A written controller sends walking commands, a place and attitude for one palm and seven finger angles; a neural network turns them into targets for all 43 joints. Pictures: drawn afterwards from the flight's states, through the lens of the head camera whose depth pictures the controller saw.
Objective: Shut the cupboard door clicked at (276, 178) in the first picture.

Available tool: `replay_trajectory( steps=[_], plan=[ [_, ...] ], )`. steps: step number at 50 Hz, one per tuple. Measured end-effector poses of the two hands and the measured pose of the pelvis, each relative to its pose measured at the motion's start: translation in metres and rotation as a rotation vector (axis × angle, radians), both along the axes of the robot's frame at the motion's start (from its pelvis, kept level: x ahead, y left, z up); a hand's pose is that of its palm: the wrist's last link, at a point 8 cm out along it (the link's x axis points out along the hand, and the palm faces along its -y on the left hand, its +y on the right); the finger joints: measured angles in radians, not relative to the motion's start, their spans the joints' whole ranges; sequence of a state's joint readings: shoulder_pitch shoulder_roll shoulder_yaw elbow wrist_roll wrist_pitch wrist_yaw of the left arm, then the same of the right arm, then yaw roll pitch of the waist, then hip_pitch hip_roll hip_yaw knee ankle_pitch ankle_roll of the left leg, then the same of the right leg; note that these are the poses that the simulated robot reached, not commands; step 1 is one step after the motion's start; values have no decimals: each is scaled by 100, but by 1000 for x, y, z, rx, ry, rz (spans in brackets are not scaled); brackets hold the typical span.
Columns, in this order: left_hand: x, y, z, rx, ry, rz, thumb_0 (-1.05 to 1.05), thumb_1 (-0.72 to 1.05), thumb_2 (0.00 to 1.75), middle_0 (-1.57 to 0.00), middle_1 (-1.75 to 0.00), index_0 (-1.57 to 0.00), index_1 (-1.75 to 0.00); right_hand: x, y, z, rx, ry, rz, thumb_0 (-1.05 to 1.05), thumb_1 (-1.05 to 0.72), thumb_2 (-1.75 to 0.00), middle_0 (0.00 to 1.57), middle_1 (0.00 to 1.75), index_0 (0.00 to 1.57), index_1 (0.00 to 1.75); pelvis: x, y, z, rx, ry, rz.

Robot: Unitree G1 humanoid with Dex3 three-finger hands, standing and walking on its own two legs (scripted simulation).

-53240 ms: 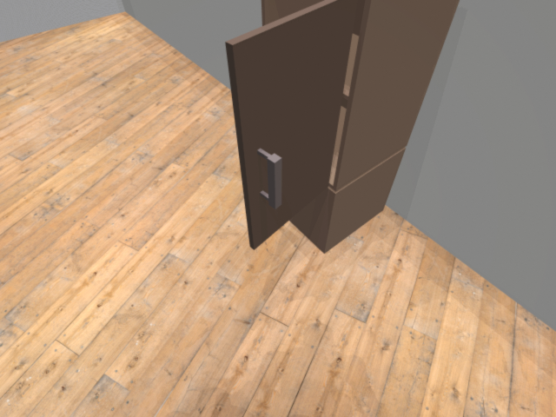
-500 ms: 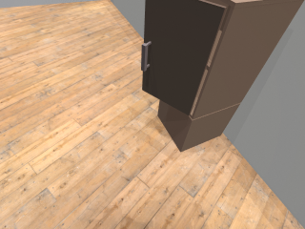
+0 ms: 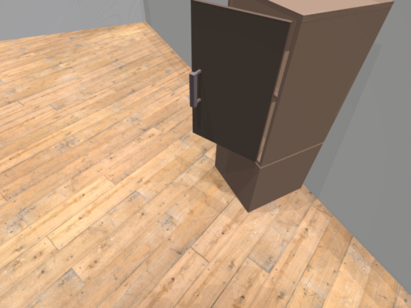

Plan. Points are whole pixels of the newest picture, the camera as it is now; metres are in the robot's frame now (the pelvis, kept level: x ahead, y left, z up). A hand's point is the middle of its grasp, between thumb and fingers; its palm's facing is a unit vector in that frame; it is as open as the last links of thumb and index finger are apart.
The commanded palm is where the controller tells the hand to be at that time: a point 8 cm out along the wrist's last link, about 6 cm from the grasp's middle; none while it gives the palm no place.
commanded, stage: let the arm hang, fingers relaxed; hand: left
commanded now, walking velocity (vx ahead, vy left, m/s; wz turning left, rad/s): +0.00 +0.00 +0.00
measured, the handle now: (196, 88) +0.95 +0.08 -0.07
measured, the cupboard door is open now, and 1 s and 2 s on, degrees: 29 29 29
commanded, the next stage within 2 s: look to check the result in 0.22 s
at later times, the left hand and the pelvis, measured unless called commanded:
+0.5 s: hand out of the picture -0.02 +0.19 -0.17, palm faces +0.02 -0.97 -0.22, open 7.4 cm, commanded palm none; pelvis -0.01 +0.00 +0.00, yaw +0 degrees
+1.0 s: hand out of the picture +0.06 +0.21 -0.16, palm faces +0.01 -0.96 -0.29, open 7.4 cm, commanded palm none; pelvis +0.01 -0.01 +0.00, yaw +1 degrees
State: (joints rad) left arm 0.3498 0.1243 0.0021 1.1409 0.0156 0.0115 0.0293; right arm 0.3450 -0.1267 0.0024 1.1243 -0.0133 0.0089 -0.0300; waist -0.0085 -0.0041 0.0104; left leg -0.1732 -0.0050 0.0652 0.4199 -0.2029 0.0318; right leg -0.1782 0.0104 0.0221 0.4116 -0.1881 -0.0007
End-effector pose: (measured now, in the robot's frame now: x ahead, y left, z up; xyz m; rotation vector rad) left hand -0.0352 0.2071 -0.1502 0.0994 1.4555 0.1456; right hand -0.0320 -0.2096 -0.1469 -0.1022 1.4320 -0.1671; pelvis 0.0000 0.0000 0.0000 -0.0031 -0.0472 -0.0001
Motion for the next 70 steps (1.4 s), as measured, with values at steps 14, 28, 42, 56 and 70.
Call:
replay_trajectory(
  steps=[14,28,42,56,70],
  plan=[
    [6,6,0,5,-38,-8,1,91,90,-20,-30,-20,-30,5,-3,1,-16,-42,4,0,-91,-90,20,30,20,30,-6,3,-1,2,3,2],
    [19,36,10,85,-45,-31,1,91,90,-20,-30,-20,-30,16,-30,4,-58,-46,21,0,-91,-90,20,30,20,30,-6,0,0,3,4,1],
    [67,48,18,118,-126,-70,1,91,90,-20,-30,-20,-30,59,-61,14,-111,-109,63,0,-91,-90,20,30,20,30,2,-6,2,3,6,5],
    [93,46,14,129,-190,-9,1,91,90,-20,-30,-20,-30,98,-55,8,-88,-113,131,0,-91,-90,20,30,20,30,12,-9,-4,-5,25,80],
    [50,53,1,97,-154,174,1,91,90,-20,-30,-20,-30,114,-10,8,-53,-80,270,0,-91,-90,20,30,20,30,7,3,-6,-19,52,236]
  ],
)
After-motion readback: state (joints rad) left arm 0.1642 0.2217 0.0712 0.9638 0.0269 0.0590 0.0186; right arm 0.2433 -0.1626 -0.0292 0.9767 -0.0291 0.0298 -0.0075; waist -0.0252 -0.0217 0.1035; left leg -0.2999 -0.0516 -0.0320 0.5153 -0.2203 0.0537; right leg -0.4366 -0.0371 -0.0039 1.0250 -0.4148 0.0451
